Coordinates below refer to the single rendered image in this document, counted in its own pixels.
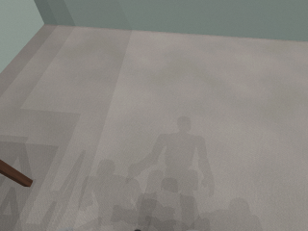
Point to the table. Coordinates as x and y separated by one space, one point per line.
15 175

